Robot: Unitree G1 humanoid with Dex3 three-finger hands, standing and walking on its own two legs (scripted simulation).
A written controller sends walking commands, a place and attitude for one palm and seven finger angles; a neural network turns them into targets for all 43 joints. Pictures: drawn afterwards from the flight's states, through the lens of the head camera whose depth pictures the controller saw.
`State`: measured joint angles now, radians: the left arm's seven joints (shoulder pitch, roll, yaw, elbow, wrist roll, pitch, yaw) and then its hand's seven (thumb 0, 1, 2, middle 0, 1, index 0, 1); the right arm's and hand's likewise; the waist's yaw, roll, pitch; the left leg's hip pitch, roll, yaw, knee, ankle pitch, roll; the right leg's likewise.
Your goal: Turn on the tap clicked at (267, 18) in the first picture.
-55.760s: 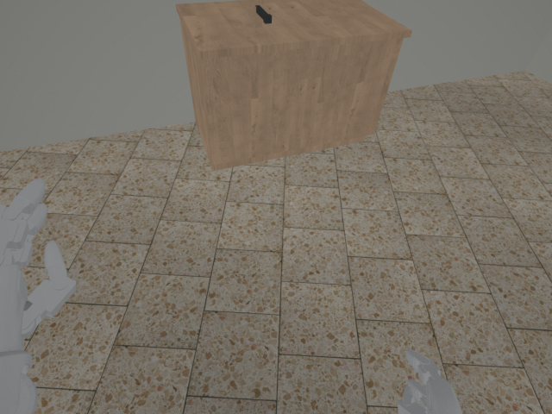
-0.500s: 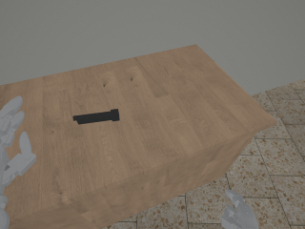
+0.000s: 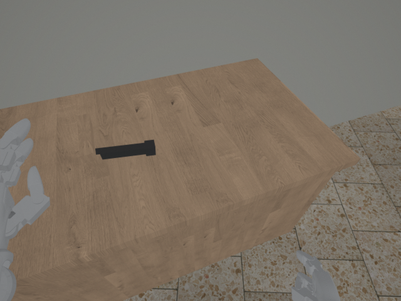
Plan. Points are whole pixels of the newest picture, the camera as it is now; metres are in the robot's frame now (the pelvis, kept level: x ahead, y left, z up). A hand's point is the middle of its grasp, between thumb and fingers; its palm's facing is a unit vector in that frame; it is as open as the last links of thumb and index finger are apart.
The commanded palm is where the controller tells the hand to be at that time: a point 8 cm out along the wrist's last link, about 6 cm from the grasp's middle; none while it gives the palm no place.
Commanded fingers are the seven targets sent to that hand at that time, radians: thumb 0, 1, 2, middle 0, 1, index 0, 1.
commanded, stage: shuffle to correct the standing spot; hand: left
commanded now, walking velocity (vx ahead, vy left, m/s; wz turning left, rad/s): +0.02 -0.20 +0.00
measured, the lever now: (150, 147) +0.46 +0.16 +0.01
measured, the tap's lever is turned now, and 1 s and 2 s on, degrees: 79 79 79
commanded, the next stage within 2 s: come to a stop and stand still in 0.14 s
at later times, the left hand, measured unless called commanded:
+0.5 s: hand (82, 220) +0.19 +0.17 +0.17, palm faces +0.31 -0.81 -0.50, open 7.4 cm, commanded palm +0.14 +0.23 +0.18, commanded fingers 0.00 0.90 0.90 -0.20 -0.30 -0.20 -0.30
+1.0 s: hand out of the picture +0.11 +0.05 +0.16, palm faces +0.35 -0.77 -0.54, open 7.5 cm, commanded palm +0.03 +0.09 +0.18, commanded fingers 0.00 0.90 0.90 -0.20 -0.30 -0.20 -0.30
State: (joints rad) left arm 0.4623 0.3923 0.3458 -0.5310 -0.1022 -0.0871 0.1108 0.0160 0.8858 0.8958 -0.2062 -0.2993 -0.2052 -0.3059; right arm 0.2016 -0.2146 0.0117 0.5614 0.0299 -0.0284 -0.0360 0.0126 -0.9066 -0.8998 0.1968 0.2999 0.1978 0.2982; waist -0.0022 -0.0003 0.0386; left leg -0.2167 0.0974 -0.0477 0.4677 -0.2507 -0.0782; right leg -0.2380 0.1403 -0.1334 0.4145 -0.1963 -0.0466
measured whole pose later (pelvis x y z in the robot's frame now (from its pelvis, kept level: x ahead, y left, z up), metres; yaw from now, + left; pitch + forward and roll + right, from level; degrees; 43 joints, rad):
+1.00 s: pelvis -0.12 -0.20 -0.02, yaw +3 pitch +0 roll +8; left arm 0.45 0.55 0.41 -0.45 -0.14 -0.26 0.15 0.02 0.88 0.89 -0.22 -0.30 -0.21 -0.31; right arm 0.30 -0.29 -0.03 0.59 0.02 -0.28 0.04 0.01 -0.91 -0.90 0.20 0.30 0.20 0.30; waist -0.01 -0.08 0.14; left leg -0.29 -0.02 0.10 0.54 -0.26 0.07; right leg -0.56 0.09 -0.07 0.80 -0.34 0.12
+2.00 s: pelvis -0.52 -0.58 -0.06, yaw +6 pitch -6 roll +3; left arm 0.47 0.39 0.41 -0.54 -0.10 -0.20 0.00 0.01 0.88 0.89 -0.21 -0.30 -0.21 -0.31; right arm 0.21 -0.29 -0.09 0.63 0.04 -0.08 0.03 0.01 -0.91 -0.90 0.19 0.30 0.19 0.30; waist -0.05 0.14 0.16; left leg -0.62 -0.08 -0.11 1.50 -0.21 -0.04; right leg -0.55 0.07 -0.03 1.00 -0.36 -0.07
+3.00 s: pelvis -0.86 -0.86 -0.04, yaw +11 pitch +1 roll +4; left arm 0.54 0.42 0.40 -0.62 -0.10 -0.15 0.02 0.01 0.88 0.89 -0.21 -0.30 -0.21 -0.31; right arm 0.17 -0.23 -0.05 0.70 0.05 -0.08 0.00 0.01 -0.91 -0.90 0.19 0.30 0.20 0.30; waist -0.01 0.06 0.09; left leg -0.58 -0.06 -0.04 1.35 -0.16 0.00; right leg -0.59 0.06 -0.02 0.84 -0.28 -0.08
